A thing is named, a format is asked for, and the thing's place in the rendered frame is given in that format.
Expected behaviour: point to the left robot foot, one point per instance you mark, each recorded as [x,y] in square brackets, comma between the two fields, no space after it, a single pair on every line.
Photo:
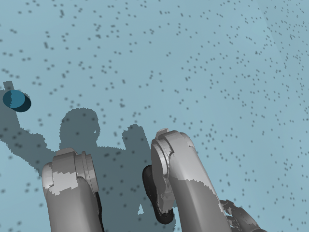
[100,210]

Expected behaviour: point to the right robot foot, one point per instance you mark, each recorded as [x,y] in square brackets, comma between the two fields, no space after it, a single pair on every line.
[150,189]

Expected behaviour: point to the tin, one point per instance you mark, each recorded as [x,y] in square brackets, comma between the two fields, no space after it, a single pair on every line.
[16,100]

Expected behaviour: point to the right robot hand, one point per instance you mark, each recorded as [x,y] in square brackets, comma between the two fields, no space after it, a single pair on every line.
[240,220]

